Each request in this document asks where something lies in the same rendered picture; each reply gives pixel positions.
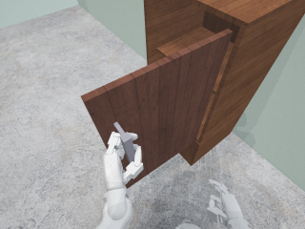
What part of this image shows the robot right hand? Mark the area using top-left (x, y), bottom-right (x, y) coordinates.
top-left (207, 179), bottom-right (244, 227)

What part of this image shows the handle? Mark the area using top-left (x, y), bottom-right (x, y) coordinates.
top-left (113, 122), bottom-right (135, 163)

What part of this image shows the right robot shin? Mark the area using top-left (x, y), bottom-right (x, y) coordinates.
top-left (181, 220), bottom-right (192, 224)

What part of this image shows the robot left hand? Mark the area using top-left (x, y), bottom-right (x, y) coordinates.
top-left (102, 132), bottom-right (144, 192)

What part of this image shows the cupboard door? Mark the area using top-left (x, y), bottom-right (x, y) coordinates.
top-left (81, 29), bottom-right (233, 189)

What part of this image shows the robot right forearm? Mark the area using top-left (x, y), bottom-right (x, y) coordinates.
top-left (227, 218), bottom-right (252, 229)

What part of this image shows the robot left forearm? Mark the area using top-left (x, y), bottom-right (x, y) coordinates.
top-left (96, 187), bottom-right (133, 229)

